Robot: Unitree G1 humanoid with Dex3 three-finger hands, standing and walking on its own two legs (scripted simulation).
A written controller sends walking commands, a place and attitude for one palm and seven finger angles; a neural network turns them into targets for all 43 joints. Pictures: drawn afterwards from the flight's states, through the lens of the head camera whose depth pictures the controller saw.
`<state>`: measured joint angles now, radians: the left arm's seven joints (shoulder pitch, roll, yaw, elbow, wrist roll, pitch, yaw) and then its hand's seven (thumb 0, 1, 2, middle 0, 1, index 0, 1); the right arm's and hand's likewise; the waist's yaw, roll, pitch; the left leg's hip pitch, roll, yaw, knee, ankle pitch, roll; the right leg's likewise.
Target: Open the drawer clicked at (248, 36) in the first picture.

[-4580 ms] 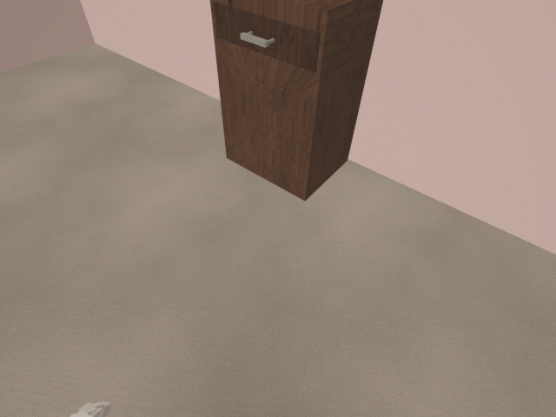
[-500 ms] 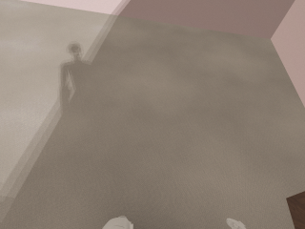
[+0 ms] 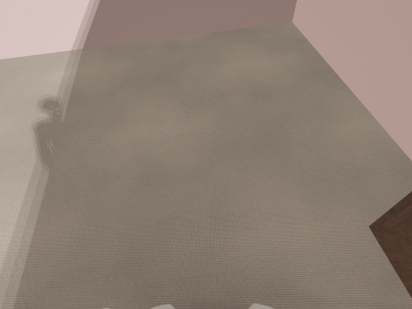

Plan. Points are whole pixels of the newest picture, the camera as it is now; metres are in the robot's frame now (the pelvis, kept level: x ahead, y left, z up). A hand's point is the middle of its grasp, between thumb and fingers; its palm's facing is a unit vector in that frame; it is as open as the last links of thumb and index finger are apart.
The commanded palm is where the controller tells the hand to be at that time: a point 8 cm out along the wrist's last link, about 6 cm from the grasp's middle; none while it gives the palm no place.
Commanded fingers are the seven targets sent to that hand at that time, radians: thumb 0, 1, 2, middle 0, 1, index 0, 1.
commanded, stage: turn to face it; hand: left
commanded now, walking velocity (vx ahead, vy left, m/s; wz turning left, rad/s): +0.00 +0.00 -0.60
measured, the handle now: out of the picture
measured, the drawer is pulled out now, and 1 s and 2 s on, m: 0.00 0.00 0.00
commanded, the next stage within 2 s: none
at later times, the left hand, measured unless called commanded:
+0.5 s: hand (113, 300) +0.15 +0.23 -0.15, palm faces -0.22 -0.95 -0.21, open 7.4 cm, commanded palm none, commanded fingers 0.00 0.90 0.90 -0.20 -0.30 -0.20 -0.30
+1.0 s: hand (164, 277) +0.20 +0.12 -0.13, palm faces -0.54 -0.79 -0.28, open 7.4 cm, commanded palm none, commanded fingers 0.00 0.90 0.90 -0.20 -0.30 -0.20 -0.30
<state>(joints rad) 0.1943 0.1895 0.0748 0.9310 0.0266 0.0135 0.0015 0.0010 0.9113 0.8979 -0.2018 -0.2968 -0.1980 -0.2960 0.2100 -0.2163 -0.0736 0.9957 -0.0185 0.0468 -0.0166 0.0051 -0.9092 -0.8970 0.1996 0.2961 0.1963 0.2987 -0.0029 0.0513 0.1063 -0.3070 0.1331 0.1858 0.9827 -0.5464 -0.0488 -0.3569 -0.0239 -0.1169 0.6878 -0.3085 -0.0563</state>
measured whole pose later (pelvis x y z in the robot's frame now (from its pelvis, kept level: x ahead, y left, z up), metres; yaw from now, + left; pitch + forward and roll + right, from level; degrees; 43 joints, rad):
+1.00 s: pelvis +0.00 +0.01 +0.02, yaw -34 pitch +0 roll +1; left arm 0.15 0.22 0.05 0.88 0.02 0.04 0.00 0.00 0.91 0.90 -0.20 -0.30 -0.20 -0.30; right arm 0.19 -0.27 -0.08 0.92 -0.02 0.07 -0.01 0.01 -0.90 -0.90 0.20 0.30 0.19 0.30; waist -0.02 0.03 0.10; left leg -0.48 0.11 0.04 1.10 -0.41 -0.10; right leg -0.27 0.02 -0.02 0.53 -0.25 -0.04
